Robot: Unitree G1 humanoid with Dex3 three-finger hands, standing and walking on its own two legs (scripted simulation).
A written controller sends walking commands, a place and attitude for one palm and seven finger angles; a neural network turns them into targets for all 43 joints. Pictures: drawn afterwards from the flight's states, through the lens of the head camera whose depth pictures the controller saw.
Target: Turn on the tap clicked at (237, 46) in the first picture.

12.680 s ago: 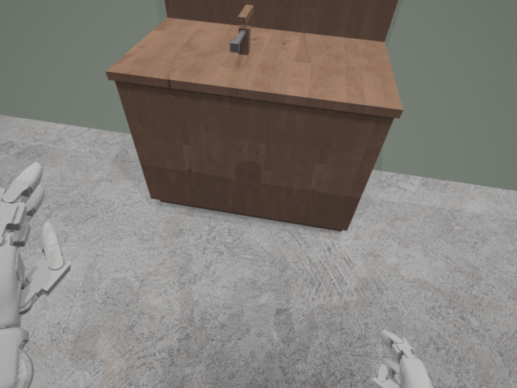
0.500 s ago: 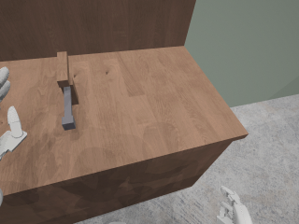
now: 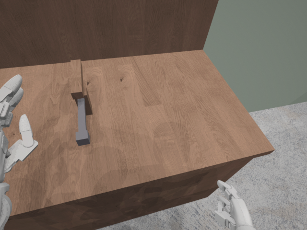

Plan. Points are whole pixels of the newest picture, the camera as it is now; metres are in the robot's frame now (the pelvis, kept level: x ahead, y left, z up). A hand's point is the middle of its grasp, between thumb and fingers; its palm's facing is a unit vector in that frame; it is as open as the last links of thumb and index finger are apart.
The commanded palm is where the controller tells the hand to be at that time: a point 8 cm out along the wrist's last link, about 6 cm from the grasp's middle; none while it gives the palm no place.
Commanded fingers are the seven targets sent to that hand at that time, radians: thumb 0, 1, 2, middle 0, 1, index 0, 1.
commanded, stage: come to a stop and stand still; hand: left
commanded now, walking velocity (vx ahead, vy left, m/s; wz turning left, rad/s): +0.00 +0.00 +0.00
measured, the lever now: (83, 138) +0.31 +0.21 +0.05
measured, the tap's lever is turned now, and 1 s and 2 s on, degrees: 0 0 0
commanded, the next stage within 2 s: look again from close up in 0.64 s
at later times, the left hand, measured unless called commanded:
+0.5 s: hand (64, 146) +0.23 +0.20 +0.16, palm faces +0.36 -0.84 -0.40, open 7.4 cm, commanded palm +0.17 +0.24 +0.17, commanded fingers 0.00 0.90 0.90 -0.20 -0.30 -0.20 -0.30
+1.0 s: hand (58, 151) +0.22 +0.21 +0.15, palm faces +0.36 -0.85 -0.39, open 7.4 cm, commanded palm +0.16 +0.24 +0.17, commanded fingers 0.00 0.90 0.90 -0.20 -0.30 -0.20 -0.30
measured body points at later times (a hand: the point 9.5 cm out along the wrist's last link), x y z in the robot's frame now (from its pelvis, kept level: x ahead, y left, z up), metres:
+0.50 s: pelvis +0.01 -0.04 +0.00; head +0.03 -0.04 +0.45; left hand +0.20 +0.24 +0.18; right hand +0.19 -0.28 -0.08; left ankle +0.03 +0.05 -0.74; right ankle +0.00 -0.16 -0.74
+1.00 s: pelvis +0.00 -0.04 +0.00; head +0.02 -0.03 +0.45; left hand +0.20 +0.25 +0.17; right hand +0.18 -0.27 -0.07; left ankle +0.03 +0.05 -0.74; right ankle +0.00 -0.16 -0.74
